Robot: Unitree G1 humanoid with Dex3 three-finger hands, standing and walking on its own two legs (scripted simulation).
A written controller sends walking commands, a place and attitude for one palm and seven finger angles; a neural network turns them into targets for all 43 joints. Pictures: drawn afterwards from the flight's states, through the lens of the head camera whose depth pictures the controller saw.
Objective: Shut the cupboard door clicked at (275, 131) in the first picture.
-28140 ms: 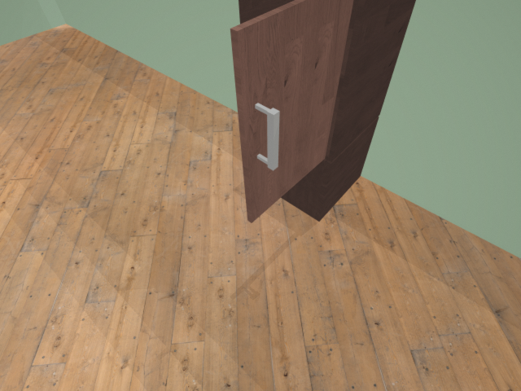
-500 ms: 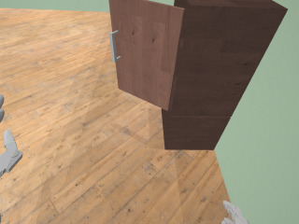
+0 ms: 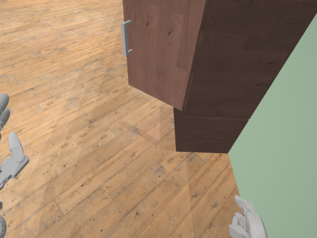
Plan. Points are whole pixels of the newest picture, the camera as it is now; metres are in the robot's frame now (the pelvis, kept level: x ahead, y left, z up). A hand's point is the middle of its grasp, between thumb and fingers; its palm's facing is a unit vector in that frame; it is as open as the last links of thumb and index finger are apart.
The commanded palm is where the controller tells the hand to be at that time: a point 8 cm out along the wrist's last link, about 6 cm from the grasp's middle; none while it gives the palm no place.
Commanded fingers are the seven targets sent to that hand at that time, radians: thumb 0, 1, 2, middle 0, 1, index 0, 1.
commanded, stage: stop stepping back and stand still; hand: left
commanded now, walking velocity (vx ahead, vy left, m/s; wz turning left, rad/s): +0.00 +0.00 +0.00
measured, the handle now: (127, 38) +1.02 +0.20 +0.00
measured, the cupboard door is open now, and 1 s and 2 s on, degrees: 57 57 57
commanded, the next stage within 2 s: let the arm hang, fingers relaxed in 0.68 s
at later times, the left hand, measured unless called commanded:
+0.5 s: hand (5, 185) +0.17 +0.26 +0.17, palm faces +0.46 -0.80 -0.39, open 7.4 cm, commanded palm +0.11 +0.30 +0.18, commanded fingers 0.00 0.90 0.90 -0.20 -0.30 -0.20 -0.30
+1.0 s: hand out of the picture +0.11 +0.21 -0.12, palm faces -0.04 -0.95 -0.31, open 7.4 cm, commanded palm none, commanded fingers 0.00 0.90 0.90 -0.20 -0.30 -0.20 -0.30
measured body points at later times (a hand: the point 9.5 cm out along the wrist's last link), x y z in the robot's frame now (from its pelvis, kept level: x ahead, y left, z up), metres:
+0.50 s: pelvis -0.03 +0.00 +0.01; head -0.04 +0.00 +0.45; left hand +0.14 +0.30 +0.19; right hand +0.13 -0.23 -0.08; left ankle +0.04 +0.10 -0.73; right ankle -0.05 -0.12 -0.73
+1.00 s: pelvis -0.03 +0.01 -0.01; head -0.01 -0.01 +0.44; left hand +0.11 +0.26 -0.09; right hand +0.11 -0.26 -0.13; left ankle +0.04 +0.10 -0.73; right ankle -0.05 -0.12 -0.73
